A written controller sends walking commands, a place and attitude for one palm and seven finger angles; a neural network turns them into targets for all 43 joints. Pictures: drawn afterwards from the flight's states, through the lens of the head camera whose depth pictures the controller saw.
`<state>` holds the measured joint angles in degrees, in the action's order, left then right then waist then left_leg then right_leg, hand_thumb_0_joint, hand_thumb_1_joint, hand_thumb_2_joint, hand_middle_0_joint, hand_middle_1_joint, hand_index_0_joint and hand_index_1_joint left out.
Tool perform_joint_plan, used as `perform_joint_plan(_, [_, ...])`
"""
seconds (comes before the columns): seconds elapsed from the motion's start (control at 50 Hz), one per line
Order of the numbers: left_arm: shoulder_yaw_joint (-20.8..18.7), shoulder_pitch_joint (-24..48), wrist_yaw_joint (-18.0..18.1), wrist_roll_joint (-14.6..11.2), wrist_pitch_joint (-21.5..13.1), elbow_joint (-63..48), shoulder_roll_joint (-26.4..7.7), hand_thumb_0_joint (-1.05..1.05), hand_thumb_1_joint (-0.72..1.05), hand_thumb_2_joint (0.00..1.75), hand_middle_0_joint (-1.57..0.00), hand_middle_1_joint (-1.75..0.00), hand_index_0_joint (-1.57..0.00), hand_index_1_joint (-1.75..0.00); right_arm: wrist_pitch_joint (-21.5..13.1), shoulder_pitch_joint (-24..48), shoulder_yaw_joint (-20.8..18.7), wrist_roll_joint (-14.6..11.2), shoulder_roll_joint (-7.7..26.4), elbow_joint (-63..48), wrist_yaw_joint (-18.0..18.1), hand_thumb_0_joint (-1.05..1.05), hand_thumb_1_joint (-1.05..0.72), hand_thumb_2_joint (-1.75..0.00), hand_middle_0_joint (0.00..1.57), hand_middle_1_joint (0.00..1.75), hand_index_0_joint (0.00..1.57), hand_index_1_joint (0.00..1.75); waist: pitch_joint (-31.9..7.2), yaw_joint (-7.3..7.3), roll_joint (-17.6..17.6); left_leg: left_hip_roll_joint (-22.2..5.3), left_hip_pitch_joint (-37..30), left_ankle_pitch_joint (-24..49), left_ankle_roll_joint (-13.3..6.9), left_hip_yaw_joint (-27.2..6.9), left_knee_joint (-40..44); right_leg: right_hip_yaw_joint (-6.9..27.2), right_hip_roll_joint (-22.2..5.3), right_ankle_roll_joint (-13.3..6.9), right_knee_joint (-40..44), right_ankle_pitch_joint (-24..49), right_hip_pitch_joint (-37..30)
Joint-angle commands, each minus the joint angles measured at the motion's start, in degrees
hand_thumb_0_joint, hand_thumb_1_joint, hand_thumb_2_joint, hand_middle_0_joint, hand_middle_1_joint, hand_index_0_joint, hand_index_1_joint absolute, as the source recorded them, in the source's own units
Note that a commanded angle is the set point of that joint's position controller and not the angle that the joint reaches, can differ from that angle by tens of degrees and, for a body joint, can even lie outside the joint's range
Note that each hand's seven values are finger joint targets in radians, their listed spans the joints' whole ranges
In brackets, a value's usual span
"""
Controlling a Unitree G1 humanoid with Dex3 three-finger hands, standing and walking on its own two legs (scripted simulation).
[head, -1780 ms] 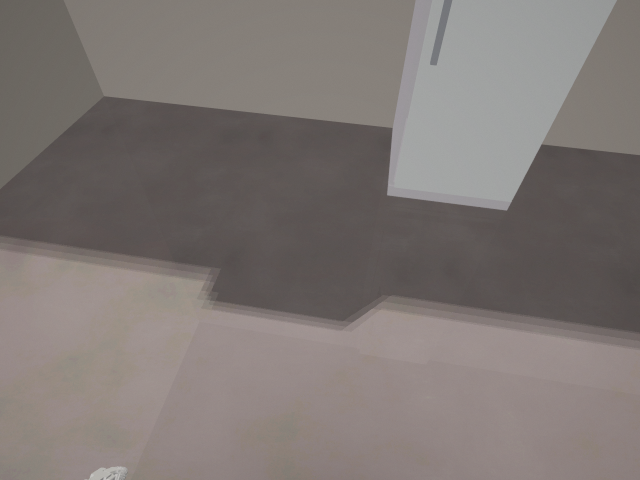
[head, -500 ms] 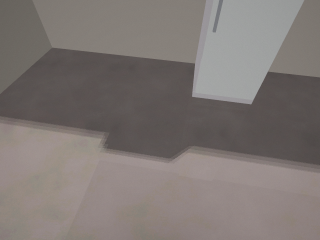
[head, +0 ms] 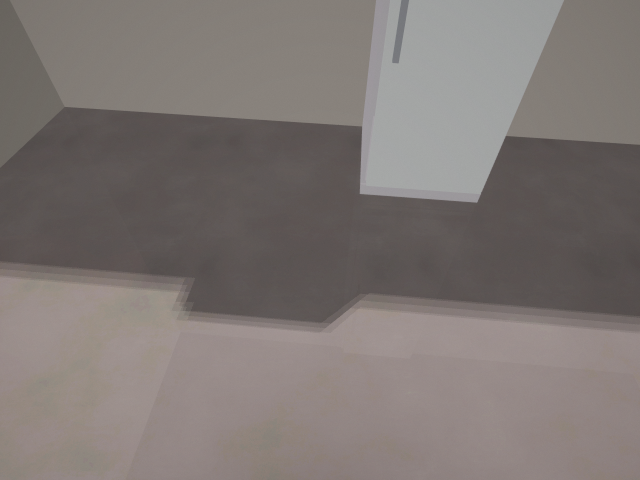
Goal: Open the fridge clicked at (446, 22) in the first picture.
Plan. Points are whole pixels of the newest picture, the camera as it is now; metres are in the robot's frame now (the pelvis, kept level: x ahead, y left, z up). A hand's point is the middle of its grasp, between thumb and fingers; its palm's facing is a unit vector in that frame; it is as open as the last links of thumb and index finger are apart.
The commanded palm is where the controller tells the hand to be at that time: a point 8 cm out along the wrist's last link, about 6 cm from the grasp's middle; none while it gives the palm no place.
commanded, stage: walk to a spot facing it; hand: left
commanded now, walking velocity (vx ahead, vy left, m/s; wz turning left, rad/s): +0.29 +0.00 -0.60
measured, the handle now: out of the picture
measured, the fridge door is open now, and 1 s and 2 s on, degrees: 0 0 0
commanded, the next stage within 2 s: turn to face it in 1.86 s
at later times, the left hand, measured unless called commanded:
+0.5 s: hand out of the picture +0.13 +0.19 -0.17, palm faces -0.12 -0.98 -0.18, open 7.4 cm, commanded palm none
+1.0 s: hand (317, 252) +0.58 +0.05 -0.15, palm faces -0.57 -0.80 -0.18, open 7.4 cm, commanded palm none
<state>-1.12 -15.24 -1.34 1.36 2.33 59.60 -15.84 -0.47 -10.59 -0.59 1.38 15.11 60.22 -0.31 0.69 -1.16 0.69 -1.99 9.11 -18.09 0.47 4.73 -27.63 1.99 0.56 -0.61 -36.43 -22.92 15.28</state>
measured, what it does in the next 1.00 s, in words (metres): walks ahead, turning right: left foot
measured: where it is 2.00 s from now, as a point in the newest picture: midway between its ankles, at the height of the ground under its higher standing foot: (407, 360)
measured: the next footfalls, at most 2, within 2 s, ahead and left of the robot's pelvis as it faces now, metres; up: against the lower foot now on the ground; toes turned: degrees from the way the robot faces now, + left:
left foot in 0.54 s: +0.34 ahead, +0.10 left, +0.00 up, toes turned -9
right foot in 1.10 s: +0.46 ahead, -0.22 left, +0.00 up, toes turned -43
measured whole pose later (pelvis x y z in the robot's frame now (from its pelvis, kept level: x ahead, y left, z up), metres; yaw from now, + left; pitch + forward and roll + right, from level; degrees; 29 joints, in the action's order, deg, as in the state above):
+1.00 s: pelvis +0.35 -0.02 +0.00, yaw -32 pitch +0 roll +0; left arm -4.5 -2.9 -2.9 2.2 2.3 52.4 -12.3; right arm -4.0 -26.8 -2.3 1.9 10.8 62.3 0.9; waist 4.8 4.2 1.1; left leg -4.5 -2.3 -21.2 0.9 21.9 -20.5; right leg -5.9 -5.4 0.0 -45.4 -8.8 34.0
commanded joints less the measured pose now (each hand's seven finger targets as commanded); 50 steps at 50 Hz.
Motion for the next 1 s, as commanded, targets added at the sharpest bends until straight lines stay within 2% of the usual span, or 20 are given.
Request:
perform_joint_plan(0.0, [-2.2, 4.5, -1.0, -0.1, -2.5, -7.6, -3.6, 0.0, 0.9, 0.9, -0.2, -0.3, -0.2, -0.3, -1.6, -3.7, -3.8, 0.0, 12.2, -3.1, 1.3, 0.0, -0.9, -0.9, 0.2, 0.3, 0.2, 0.3, 3.5, 2.26, -9.2, -18.4, -4.0, 2.9, -9.8, -12.6, 10.4, -4.2, -2.7, 0.3, -6.3, -6.4, 11.9])
perform_joint_plan(0.04, [-2.7, -3.9, -1.2, 0.0, -3.1, -5.3, -2.3, 0.0, 0.9, 0.9, -0.2, -0.3, -0.2, -0.3, -1.6, -1.2, -3.7, 0.0, 10.8, -3.7, 1.5, 0.0, -0.9, -0.9, 0.2, 0.3, 0.2, 0.3, 0.8, -1.94, -6.4, -14.2, 2.6, 7.0, -5.6, -4.2, -1.9, -6.8, -1.3, -0.3, 5.1, 2.6, -2.7])
perform_joint_plan(0.06, [-3.6, -11.4, -0.8, 0.3, -3.9, -2.9, -5.9, 0.0, 0.9, 0.9, -0.2, -0.3, -0.2, -0.3, -1.6, -0.7, -3.1, -0.5, 8.0, -4.8, 1.1, 0.0, -0.9, -0.9, 0.2, 0.3, 0.2, 0.3, -1.5, -4.97, 5.1, -8.7, 13.7, 2.4, -1.8, 2.7, -18.7, 1.5, -5.9, -2.3, 14.7, 4.2, -15.9])
perform_joint_plan(0.08, [-5.1, -18.2, 0.4, 0.3, -4.7, -1.4, -12.8, 0.0, 0.9, 0.9, -0.2, -0.3, -0.2, -0.3, -2.1, 2.7, -1.9, -0.8, 3.5, -8.6, 0.5, 0.0, -0.9, -0.9, 0.2, 0.3, 0.2, 0.3, -1.3, -7.01, 23.4, -0.3, 33.1, -16.4, 1.8, 5.6, -36.7, 30.7, -22.0, -9.3, 23.4, 10.2, -23.7])
perform_joint_plan(0.1, [-4.6, -20.3, 1.7, -0.8, -4.9, -1.3, -11.3, 0.0, 0.9, 0.9, -0.2, -0.3, -0.2, -0.3, -2.5, 6.9, -2.3, -0.5, 6.4, -10.1, 0.7, 0.0, -0.9, -0.9, 0.2, 0.3, 0.2, 0.3, -0.2, -7.68, 13.0, -3.2, 35.3, -14.5, 1.0, -2.8, -39.5, 33.6, -23.5, -13.3, 23.2, 15.0, -21.7])
perform_joint_plan(0.16, [-3.3, -11.6, 1.7, -0.1, -5.1, -3.6, -6.0, 0.0, 0.9, 0.9, -0.2, -0.3, -0.2, -0.3, -2.2, 7.2, -2.9, -0.1, 3.9, -9.0, 0.1, 0.0, -0.9, -0.9, 0.2, 0.3, 0.2, 0.3, 5.6, -2.57, 3.2, -6.3, 32.9, -3.8, 2.0, -4.2, -39.5, 24.0, -18.2, -13.1, 23.8, 9.0, -10.2])
perform_joint_plan(0.24, [-3.5, -9.9, 1.6, 0.0, -6.1, -3.7, -5.1, 0.0, 0.9, 0.9, -0.2, -0.3, -0.2, -0.3, -1.2, 3.2, -3.4, -0.2, 1.3, -8.1, -0.6, 0.0, -0.9, -0.9, 0.2, 0.3, 0.2, 0.3, 2.9, 0.16, 3.9, -5.4, 28.5, 4.1, 3.4, -2.2, -33.6, 14.2, -12.9, -10.5, 24.1, 15.1, -7.3])
perform_joint_plan(0.36, [-3.7, -12.2, 2.0, 0.2, -6.3, -2.5, -4.6, 0.0, 0.9, 0.9, -0.2, -0.3, -0.2, -0.3, -2.0, 9.5, -3.2, -0.4, -0.1, -12.1, -1.1, 0.0, -0.9, -0.9, 0.2, 0.3, 0.2, 0.3, 2.8, -1.73, 6.1, -4.0, 29.4, 6.8, 3.3, -1.2, -21.8, 13.8, -11.4, -9.7, 21.8, 22.9, -12.1])
perform_joint_plan(0.42, [-4.2, -10.9, 2.1, 0.4, -5.8, -2.9, -5.2, 0.0, 0.9, 0.9, -0.2, -0.3, -0.2, -0.3, -2.8, 10.6, -3.0, -0.7, -0.2, -13.2, -1.1, 0.0, -0.9, -0.9, 0.2, 0.3, 0.2, 0.3, 2.5, -2.17, 7.9, -2.4, 21.4, 5.0, 2.2, -0.2, -13.1, 13.7, -11.2, -8.7, 19.0, 26.4, -10.4])
perform_joint_plan(0.44, [-4.4, -10.2, 2.1, 0.3, -5.6, -3.1, -5.5, 0.0, 0.9, 0.9, -0.2, -0.3, -0.2, -0.3, -3.0, 9.6, -3.1, -0.8, 0.1, -13.1, -0.9, 0.0, -0.9, -0.9, 0.2, 0.3, 0.2, 0.3, 2.5, -1.56, 8.6, -1.6, 17.5, 4.5, 1.8, 0.3, -10.5, 13.9, -11.0, -8.4, 17.7, 28.2, -9.2])
perform_joint_plan(0.48, [-4.8, -7.7, 2.1, -0.1, -5.6, -3.9, -5.5, 0.0, 0.9, 0.9, -0.2, -0.3, -0.2, -0.3, -3.6, -0.6, -3.7, -0.5, 2.6, -9.9, 0.3, 0.0, -0.9, -0.9, 0.2, 0.3, 0.2, 0.3, -1.6, 3.47, 5.0, 0.0, -0.3, 7.9, 0.8, 1.0, -0.9, 11.5, -7.1, -6.2, 6.7, 33.6, -3.4])
perform_joint_plan(0.5, [-4.8, -7.7, 1.6, -0.5, -5.5, -4.2, -3.5, 0.0, 0.9, 0.9, -0.2, -0.3, -0.2, -0.3, -3.8, -9.8, -4.8, -0.2, 7.3, -7.4, 1.2, 0.0, -0.9, -0.9, 0.2, 0.3, 0.2, 0.3, -7.6, 7.01, -1.8, -6.3, -16.0, 6.9, -0.7, -5.2, 0.5, 8.6, -3.6, -4.3, -5.8, 26.2, 4.8])
perform_joint_plan(0.52, [-4.6, -9.4, 0.7, -1.2, -5.3, -5.6, 0.0, 0.0, 0.9, 0.9, -0.2, -0.3, -0.2, -0.3, -3.9, -17.3, -6.3, 0.7, 14.1, -5.9, 1.4, 0.0, -0.9, -0.9, 0.2, 0.3, 0.2, 0.3, -13.4, 8.4, -19.2, -25.1, -25.3, 5.1, -6.9, -27.5, 5.5, -0.8, 3.9, -1.0, -25.9, -6.1, 17.2])
perform_joint_plan(0.54, [-4.5, -7.2, 0.6, -0.7, -5.6, -7.0, -0.6, 0.0, 0.9, 0.9, -0.2, -0.3, -0.2, -0.3, -3.2, -16.8, -5.5, 0.3, 13.3, -6.3, 1.1, 0.0, -0.9, -0.9, 0.2, 0.3, 0.2, 0.3, -11.2, 7.53, -15.6, -29.6, -18.6, -4.3, -10.4, -34.2, 11.8, 1.0, 2.1, -1.4, -35.6, -11.5, 20.7])
perform_joint_plan(0.56, [-4.5, -3.5, 0.5, -0.3, -5.4, -7.1, -0.6, 0.0, 0.9, 0.9, -0.2, -0.3, -0.2, -0.3, -3.4, -12.3, -4.9, 0.0, 10.0, -6.8, 1.3, 0.0, -0.9, -0.9, 0.2, 0.3, 0.2, 0.3, -6.6, 6.68, -13.5, -28.2, -11.6, -11.6, -9.6, -31.9, 15.1, 1.5, -0.7, -1.3, -41.2, -6.8, 22.9])
perform_joint_plan(0.6, [-4.5, -0.8, -0.9, 0.4, -4.5, -7.2, -0.1, 0.0, 0.9, 0.9, -0.2, -0.3, -0.2, -0.3, -4.0, -6.1, -3.3, 0.0, 3.7, -7.8, 1.3, 0.0, -0.9, -0.9, 0.2, 0.3, 0.2, 0.3, 2.8, 2.93, -9.8, -22.4, 0.4, -8.8, -6.4, -20.0, 16.5, -0.1, -5.4, -0.7, -40.3, 1.8, 22.5])
perform_joint_plan(0.66, [-4.5, -3.5, -1.4, 0.7, -2.3, -6.3, 2.0, 0.0, 0.9, 0.9, -0.2, -0.3, -0.2, -0.3, -5.0, -5.3, -2.9, -0.1, 1.6, -7.0, 1.7, 0.0, -0.9, -0.9, 0.2, 0.3, 0.2, 0.3, 1.4, 0.13, -8.9, -18.1, 2.8, 4.7, -4.6, -5.5, 15.9, -1.5, -6.3, 0.8, -37.0, 8.1, 19.6])
perform_joint_plan(0.84, [-3.4, 11.1, -2.1, 1.0, -1.3, -11.2, 3.1, 0.0, 0.9, 0.9, -0.2, -0.3, -0.2, -0.3, -5.4, -14.7, -3.0, -0.2, 2.0, -2.6, 1.8, 0.0, -0.9, -0.9, 0.2, 0.3, 0.2, 0.3, 5.3, 2.72, -5.0, -18.1, -8.5, 20.5, -6.3, 4.3, 16.3, -5.2, -7.9, 2.4, -20.4, 16.0, 28.6])
perform_joint_plan(0.9, [-2.8, 17.1, -2.1, 0.7, -1.6, -12.4, 3.2, 0.0, 0.9, 0.9, -0.2, -0.3, -0.2, -0.3, -4.9, -17.9, -3.0, 0.2, 2.3, -1.2, 1.6, 0.0, -0.9, -0.9, 0.2, 0.3, 0.2, 0.3, 6.6, 4.97, -5.9, -18.2, -10.6, 24.0, -6.4, 6.7, 15.4, -8.0, -6.4, 1.2, -11.1, 14.3, 25.4])
perform_joint_plan(0.98, [-2.8, 18.0, -1.9, 0.5, -2.3, -12.7, 3.1, 0.0, 0.9, 0.9, -0.2, -0.3, -0.2, -0.3, -4.3, -18.6, -3.1, 0.5, 3.5, -0.4, 1.6, 0.0, -0.9, -0.9, 0.2, 0.3, 0.2, 0.3, 6.3, 4.37, -7.5, -19.1, -12.8, 37.9, -5.6, 11.2, 10.2, -10.6, -3.3, -1.9, -3.3, 10.7, 18.7])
